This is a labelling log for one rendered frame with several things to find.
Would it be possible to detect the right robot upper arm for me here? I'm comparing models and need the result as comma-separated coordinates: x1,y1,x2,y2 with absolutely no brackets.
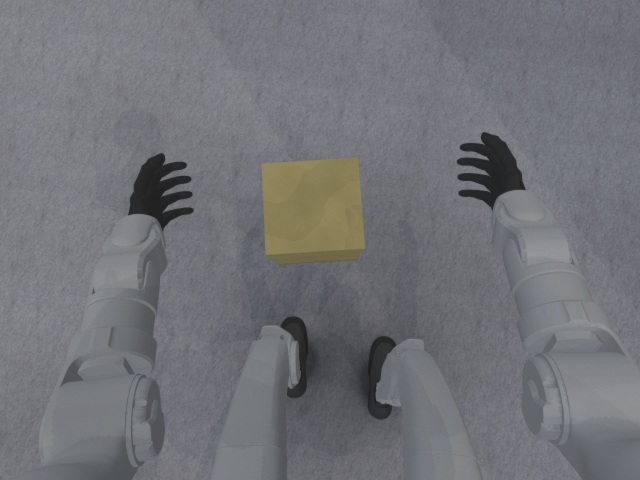
522,352,640,480

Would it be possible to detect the robot left thigh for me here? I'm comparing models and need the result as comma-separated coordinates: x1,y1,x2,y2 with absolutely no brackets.
210,335,300,480

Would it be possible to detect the carton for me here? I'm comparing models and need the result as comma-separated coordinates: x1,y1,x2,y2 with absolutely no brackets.
262,158,365,265

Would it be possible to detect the right robot foot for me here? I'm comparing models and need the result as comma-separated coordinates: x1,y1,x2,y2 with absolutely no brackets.
368,336,396,419

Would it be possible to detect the left robot hand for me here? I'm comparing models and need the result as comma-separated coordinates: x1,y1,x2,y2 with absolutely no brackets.
128,153,194,230

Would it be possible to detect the robot right forearm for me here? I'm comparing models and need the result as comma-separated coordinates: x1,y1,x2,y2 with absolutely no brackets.
491,190,640,373

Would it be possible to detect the left robot upper arm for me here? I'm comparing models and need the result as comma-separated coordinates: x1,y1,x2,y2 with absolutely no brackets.
12,374,165,480

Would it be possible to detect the right robot hand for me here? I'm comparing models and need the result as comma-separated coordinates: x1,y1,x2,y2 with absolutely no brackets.
457,132,526,211

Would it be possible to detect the robot left forearm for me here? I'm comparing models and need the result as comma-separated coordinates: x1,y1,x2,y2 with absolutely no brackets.
39,214,168,465

